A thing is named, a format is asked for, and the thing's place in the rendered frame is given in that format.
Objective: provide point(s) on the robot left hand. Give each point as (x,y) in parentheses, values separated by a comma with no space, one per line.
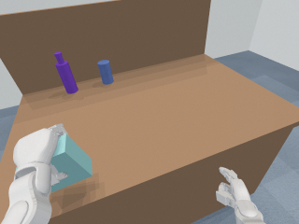
(40,147)

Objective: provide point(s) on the robot right forearm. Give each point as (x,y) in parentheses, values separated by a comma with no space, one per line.
(246,212)

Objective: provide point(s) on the sponge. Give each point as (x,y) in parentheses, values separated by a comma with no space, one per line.
(71,159)

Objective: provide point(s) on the robot right hand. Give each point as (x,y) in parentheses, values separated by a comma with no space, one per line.
(229,194)

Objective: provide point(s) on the robot left forearm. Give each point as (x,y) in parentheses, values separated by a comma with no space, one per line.
(29,195)

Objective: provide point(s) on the table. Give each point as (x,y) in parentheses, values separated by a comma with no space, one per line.
(158,134)

